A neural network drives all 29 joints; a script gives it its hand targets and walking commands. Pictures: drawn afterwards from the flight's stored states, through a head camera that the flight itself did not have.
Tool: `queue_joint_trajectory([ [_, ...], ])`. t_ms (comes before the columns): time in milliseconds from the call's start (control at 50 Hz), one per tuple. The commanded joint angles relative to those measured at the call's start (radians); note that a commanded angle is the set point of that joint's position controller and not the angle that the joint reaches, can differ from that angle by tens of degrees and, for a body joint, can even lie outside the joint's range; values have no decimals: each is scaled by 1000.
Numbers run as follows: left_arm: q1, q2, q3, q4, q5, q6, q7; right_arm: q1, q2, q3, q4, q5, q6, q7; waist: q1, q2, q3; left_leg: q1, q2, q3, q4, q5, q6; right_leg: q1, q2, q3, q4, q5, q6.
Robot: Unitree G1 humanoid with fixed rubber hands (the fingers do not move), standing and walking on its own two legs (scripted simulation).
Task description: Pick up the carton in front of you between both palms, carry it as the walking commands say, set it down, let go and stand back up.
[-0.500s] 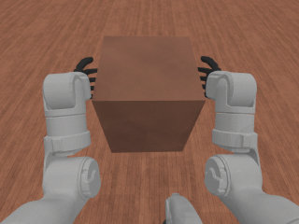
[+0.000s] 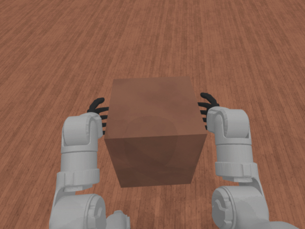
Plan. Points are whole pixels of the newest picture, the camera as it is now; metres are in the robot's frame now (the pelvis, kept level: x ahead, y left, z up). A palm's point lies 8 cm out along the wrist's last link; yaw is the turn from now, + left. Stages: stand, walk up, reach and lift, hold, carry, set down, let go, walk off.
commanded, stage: carry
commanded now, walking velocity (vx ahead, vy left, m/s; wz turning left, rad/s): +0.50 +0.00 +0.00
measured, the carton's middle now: (153, 133) +0.36 +0.00 +0.01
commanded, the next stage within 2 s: none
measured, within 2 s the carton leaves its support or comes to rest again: neither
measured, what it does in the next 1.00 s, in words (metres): walks ahead: left foot, then right foot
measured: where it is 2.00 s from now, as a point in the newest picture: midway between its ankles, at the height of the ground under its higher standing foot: (153, 149)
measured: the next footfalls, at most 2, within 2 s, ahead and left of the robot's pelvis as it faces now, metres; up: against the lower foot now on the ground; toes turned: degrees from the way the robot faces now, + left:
left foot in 0.22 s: +0.31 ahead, +0.13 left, +0.00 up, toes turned +9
right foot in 0.70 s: +0.66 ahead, -0.10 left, +0.00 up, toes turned -11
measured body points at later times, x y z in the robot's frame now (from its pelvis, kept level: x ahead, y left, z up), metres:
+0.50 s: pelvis +0.32 +0.04 +0.00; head +0.30 +0.06 +0.45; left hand +0.60 +0.19 +0.08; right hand +0.59 -0.11 +0.09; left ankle +0.27 +0.12 -0.75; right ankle +0.42 -0.12 -0.69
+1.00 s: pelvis +0.62 -0.02 +0.00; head +0.61 -0.04 +0.45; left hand +0.88 +0.14 +0.06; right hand +0.89 -0.16 +0.06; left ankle +0.70 +0.12 -0.71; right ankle +0.62 -0.09 -0.75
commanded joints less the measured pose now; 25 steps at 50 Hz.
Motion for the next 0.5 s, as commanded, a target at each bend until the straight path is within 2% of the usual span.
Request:
queue_joint_trajectory([
  [0,-658,-1136,-645,-172,-438,-40,-240,-573,1244,657,-141,417,-52,199,27,-157,-450,-54,-16,50,-140,57,-5,477,-229,152,-47,424,-77],
  [120,-417,-1080,-748,-311,-400,-53,-257,-364,1178,745,-300,381,-60,219,34,-201,-373,87,-83,113,-426,190,31,508,-199,64,33,601,-25],
  [140,-356,-1067,-759,-327,-392,-50,-259,-310,1160,749,-319,370,-55,224,31,-203,-377,174,-99,136,-486,210,40,489,-195,47,82,641,-8],
  [160,-303,-1053,-771,-342,-387,-46,-261,-245,1147,751,-327,356,-51,230,14,-173,-405,359,-122,177,-557,259,51,409,-176,1,196,665,20],
  [180,-258,-1038,-784,-359,-381,-42,-265,-169,1125,747,-330,338,-48,238,0,-128,-457,597,-96,160,-521,240,70,248,-154,-21,323,569,48],
  [200,-213,-1018,-797,-375,-376,-37,-270,-96,1098,739,-344,320,-43,245,-17,-7,-540,840,111,-85,-466,252,102,40,-140,-2,540,210,73],
  [220,-204,-1053,-824,-391,-392,-25,-277,-67,1057,732,-331,283,-49,250,-18,252,-586,1107,321,-457,-467,289,268,-341,-18,29,773,-140,110],
  [240,-181,-1044,-829,-406,-391,-25,-285,-6,1070,736,-346,279,-50,254,-22,267,-515,1087,319,-512,-527,307,299,-517,11,98,912,-348,95],
  [260,-168,-1059,-844,-419,-399,-31,-293,5,1075,748,-399,284,-53,259,-21,197,-471,1029,292,-423,-532,357,275,-553,-32,138,951,-338,76],
  [280,-157,-1053,-845,-447,-405,-36,-294,12,1131,757,-418,305,-53,266,-18,71,-442,944,274,-347,-548,359,235,-529,-79,156,906,-272,71],
  [300,-168,-1050,-861,-482,-417,-39,-293,-7,1141,769,-455,326,-57,271,-13,19,-401,841,255,-279,-589,326,196,-487,-112,161,835,-207,73],
  [320,-167,-1053,-878,-504,-425,-40,-290,-11,1137,776,-473,340,-59,275,-10,39,-381,768,234,-221,-626,262,174,-445,-123,148,778,-164,80],
  [340,-148,-1061,-884,-511,-430,-40,-286,-4,1123,779,-488,350,-57,277,-8,68,-372,729,214,-175,-652,220,169,-417,-116,125,742,-130,89],
  [380,-87,-1037,-883,-515,-416,-38,-276,38,1089,785,-498,361,-48,283,-7,109,-344,702,188,-111,-695,148,179,-426,-116,94,655,-69,109],
  [440,-24,-995,-871,-497,-391,-24,-265,77,1033,786,-492,368,-32,291,-9,105,-275,682,156,-41,-723,167,177,-444,-114,49,496,33,124],
  [480,-6,-971,-863,-485,-380,-14,-263,86,1004,783,-485,367,-22,293,-12,105,-227,665,140,0,-725,215,165,-425,-102,20,411,98,117],
])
